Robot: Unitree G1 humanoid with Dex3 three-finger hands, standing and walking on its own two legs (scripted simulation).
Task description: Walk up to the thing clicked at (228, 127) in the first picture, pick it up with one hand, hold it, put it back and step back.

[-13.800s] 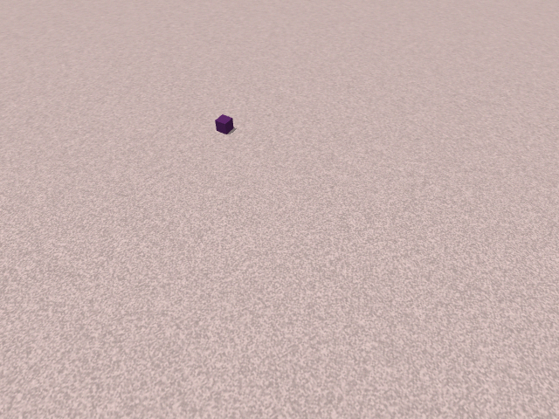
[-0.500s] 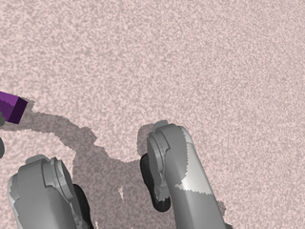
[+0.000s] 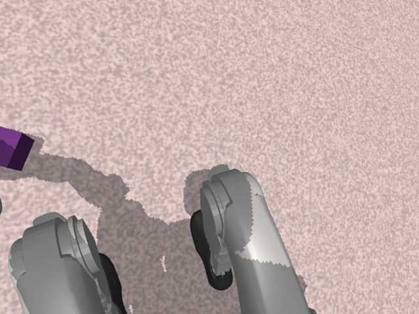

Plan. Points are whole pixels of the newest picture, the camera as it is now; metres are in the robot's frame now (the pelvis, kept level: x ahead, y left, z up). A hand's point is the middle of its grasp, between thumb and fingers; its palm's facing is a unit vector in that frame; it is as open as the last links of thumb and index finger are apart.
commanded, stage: rise first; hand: left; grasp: from above
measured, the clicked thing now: (2, 147) +0.47 +0.30 -0.29
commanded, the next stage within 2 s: approach in 0.18 s
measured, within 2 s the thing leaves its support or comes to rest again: neither
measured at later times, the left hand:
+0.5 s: hand out of the picture +0.44 +0.32 -0.20, palm faces -0.19 -0.39 -0.90, open 13.7 cm
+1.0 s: hand out of the picture +0.46 +0.30 -0.20, palm faces -0.13 -0.40 -0.91, open 14.2 cm
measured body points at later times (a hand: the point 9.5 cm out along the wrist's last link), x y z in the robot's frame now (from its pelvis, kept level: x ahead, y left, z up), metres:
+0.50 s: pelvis +0.00 +0.00 +0.00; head +0.27 +0.06 +0.35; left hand +0.45 +0.33 -0.15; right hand -0.01 -0.26 -0.08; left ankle +0.07 +0.13 -0.29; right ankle +0.12 -0.12 -0.29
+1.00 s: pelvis +0.00 +0.00 +0.01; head +0.29 +0.05 +0.35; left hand +0.46 +0.31 -0.15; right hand -0.05 -0.25 -0.06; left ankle +0.07 +0.13 -0.29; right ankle +0.12 -0.12 -0.29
